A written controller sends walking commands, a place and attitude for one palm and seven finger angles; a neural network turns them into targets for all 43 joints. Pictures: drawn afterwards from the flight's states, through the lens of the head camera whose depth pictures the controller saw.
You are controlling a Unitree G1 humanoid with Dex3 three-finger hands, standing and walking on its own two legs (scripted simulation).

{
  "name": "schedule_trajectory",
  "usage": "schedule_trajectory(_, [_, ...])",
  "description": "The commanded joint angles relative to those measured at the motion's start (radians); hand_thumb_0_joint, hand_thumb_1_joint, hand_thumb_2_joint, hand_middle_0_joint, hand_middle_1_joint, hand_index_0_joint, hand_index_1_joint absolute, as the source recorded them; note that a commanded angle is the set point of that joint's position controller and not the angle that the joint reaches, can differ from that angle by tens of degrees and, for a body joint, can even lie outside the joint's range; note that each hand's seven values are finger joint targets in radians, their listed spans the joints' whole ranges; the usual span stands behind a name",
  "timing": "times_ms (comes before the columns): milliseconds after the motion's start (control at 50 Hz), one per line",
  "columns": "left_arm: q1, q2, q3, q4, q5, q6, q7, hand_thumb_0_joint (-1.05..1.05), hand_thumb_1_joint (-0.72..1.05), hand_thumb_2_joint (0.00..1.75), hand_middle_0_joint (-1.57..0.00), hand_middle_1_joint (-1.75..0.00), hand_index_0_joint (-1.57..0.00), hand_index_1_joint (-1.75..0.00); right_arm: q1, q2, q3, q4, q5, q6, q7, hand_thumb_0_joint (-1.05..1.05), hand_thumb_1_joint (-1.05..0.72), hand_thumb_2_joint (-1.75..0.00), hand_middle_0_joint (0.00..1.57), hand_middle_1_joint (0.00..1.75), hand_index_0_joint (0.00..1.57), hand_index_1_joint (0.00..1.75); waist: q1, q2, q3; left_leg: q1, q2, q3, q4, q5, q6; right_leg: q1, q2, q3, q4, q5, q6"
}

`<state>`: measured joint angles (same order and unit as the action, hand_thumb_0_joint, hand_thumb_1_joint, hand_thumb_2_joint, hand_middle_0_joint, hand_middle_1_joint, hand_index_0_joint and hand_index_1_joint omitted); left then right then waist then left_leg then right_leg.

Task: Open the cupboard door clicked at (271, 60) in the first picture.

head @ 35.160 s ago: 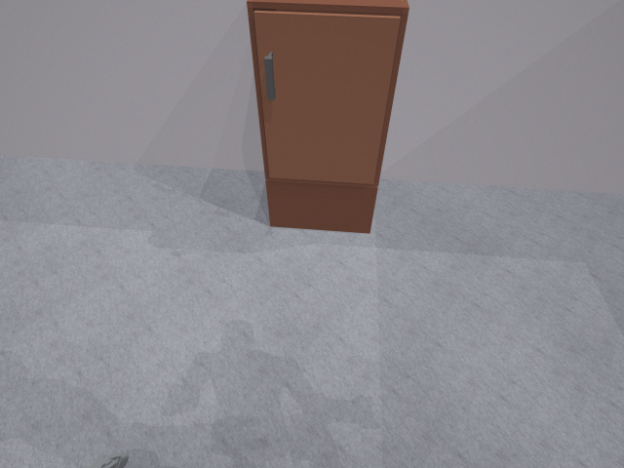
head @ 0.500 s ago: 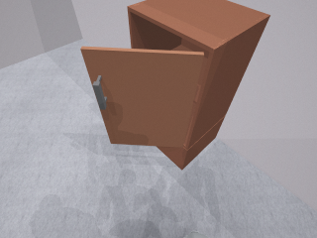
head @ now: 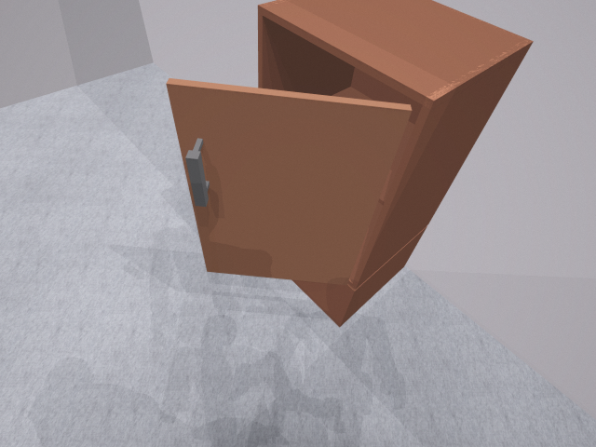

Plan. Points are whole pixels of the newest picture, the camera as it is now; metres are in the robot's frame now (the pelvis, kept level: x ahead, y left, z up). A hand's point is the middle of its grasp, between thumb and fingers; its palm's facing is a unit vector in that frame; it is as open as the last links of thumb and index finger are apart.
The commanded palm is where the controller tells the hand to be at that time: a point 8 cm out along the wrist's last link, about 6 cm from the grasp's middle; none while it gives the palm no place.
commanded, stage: come to a stop and stand still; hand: left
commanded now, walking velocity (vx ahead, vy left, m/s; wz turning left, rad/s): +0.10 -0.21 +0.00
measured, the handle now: (200, 172) +0.59 +0.23 -0.03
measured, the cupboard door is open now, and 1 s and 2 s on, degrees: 43 43 43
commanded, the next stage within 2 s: look again from close up in 1.16 s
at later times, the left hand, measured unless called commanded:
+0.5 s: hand out of the picture +0.00 +0.18 -0.16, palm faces -0.04 -0.98 -0.18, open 7.4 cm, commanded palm none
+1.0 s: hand out of the picture -0.03 +0.10 -0.16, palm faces +0.02 -0.99 -0.17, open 7.3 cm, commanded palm none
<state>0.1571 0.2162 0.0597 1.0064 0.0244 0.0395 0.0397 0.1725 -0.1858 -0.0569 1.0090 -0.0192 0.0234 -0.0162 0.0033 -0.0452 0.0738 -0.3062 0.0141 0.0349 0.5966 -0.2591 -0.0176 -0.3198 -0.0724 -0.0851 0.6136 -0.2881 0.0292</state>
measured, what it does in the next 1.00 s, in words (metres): steps on the spot: right foot, then left foot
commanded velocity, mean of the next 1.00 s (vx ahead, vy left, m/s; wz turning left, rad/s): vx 0.02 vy -0.06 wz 0.00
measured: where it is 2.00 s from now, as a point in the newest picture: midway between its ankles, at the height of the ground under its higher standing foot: outside the picture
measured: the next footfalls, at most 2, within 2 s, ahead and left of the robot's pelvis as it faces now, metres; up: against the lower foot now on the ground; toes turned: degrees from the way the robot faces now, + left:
right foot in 0.56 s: -0.04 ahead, -0.16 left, +0.00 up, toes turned -4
left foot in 0.82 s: +0.00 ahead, +0.06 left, +0.00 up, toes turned +1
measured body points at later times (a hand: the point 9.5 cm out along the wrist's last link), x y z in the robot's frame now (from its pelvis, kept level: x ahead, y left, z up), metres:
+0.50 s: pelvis -0.04 -0.01 +0.02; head -0.01 +0.01 +0.47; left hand +0.01 +0.23 -0.14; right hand -0.06 -0.25 -0.12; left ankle +0.03 +0.10 -0.73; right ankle -0.09 -0.16 -0.69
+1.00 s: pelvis -0.04 -0.06 +0.02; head -0.02 -0.05 +0.47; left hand -0.03 +0.16 -0.15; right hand -0.03 -0.29 -0.14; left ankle -0.04 +0.06 -0.73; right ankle -0.08 -0.15 -0.73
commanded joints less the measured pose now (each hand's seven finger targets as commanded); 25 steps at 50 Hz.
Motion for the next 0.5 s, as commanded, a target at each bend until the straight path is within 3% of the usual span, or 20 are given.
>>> schedule_trajectory(0, [0.052, 0.044, 0.007, -0.065, -0.011, 0.006, -0.013, 0.00, 0.90, 0.90, -0.20, -0.30, -0.20, -0.30, 0.034, -0.182, -0.013, -0.065, -0.020, -0.013, -0.013, 0.00, -0.90, -0.90, 0.20, 0.30, 0.20, 0.30, 0.002, 0.222, -0.010, -0.177, 0.335, -0.386, -0.467, -0.304, 0.176, 0.021, 0.023, 0.123, 0.257, -0.221, -0.029])
schedule_trajectory(40, [0.072, 0.061, 0.015, -0.029, 0.003, 0.013, -0.025, 0.00, 0.90, 0.90, -0.20, -0.30, -0.20, -0.30, 0.006, -0.155, -0.005, -0.067, -0.021, -0.023, -0.027, 0.00, -0.90, -0.90, 0.20, 0.30, 0.20, 0.30, 0.011, 0.214, 0.018, -0.096, 0.272, -0.349, -0.458, -0.266, 0.134, -0.080, 0.044, 0.150, 0.351, -0.144, -0.027])
schedule_trajectory(120, [0.115, 0.079, 0.021, -0.006, -0.002, -0.001, -0.036, 0.00, 0.90, 0.90, -0.20, -0.30, -0.20, -0.30, 0.065, -0.146, -0.003, -0.055, -0.008, -0.035, -0.038, 0.00, -0.90, -0.90, 0.20, 0.30, 0.20, 0.30, -0.006, 0.123, -0.034, 0.096, 0.264, -0.272, -0.427, -0.087, 0.107, -0.180, 0.043, 0.166, 0.417, -0.052, -0.004])
schedule_trajectory(160, [0.128, 0.087, 0.025, -0.010, 0.000, 0.002, -0.036, 0.00, 0.90, 0.90, -0.20, -0.30, -0.20, -0.30, 0.110, -0.159, -0.011, -0.042, -0.006, -0.036, -0.042, 0.00, -0.90, -0.90, 0.20, 0.30, 0.20, 0.30, -0.022, 0.141, -0.086, 0.174, 0.283, -0.265, -0.412, -0.018, 0.105, -0.207, 0.045, 0.169, 0.443, -0.054, 0.007])
schedule_trajectory(260, [0.125, 0.069, 0.022, -0.024, 0.003, 0.006, -0.041, 0.00, 0.90, 0.90, -0.20, -0.30, -0.20, -0.30, 0.181, -0.165, -0.022, -0.015, -0.009, -0.041, -0.047, 0.00, -0.90, -0.90, 0.20, 0.30, 0.20, 0.30, -0.048, 0.159, -0.131, 0.276, 0.310, -0.255, -0.366, 0.191, 0.131, -0.214, 0.034, 0.146, 0.378, -0.097, 0.019])
schedule_trajectory(320, [0.113, 0.053, 0.013, -0.024, 0.003, 0.007, -0.045, 0.00, 0.90, 0.90, -0.20, -0.30, -0.20, -0.30, 0.194, -0.165, -0.024, 0.000, -0.009, -0.038, -0.043, 0.00, -0.90, -0.90, 0.20, 0.30, 0.20, 0.30, -0.057, 0.193, -0.134, 0.264, 0.291, -0.243, -0.368, 0.157, 0.137, -0.169, 0.032, 0.111, 0.297, -0.124, 0.014])
schedule_trajectory(420, [0.104, 0.021, -0.003, -0.014, -0.005, 0.003, -0.044, 0.00, 0.90, 0.90, -0.20, -0.30, -0.20, -0.30, 0.159, -0.174, -0.030, 0.015, -0.014, -0.025, -0.027, 0.00, -0.90, -0.90, 0.20, 0.30, 0.20, 0.30, -0.045, 0.249, -0.086, 0.098, 0.257, -0.225, -0.400, -0.075, 0.138, -0.010, 0.047, 0.044, 0.092, -0.178, -0.010])
schedule_trajectory(480, [0.209, 0.013, 0.000, 0.029, -0.011, 0.001, -0.038, 0.00, 0.90, 0.90, -0.20, -0.30, -0.20, -0.30, 0.118, -0.179, -0.037, 0.023, -0.012, -0.014, -0.022, 0.00, -0.90, -0.90, 0.20, 0.30, 0.20, 0.30, 0.011, 0.217, -0.072, -0.052, 0.208, -0.181, -0.388, -0.193, 0.096, 0.197, 0.077, -0.008, -0.124, -0.041, -0.027])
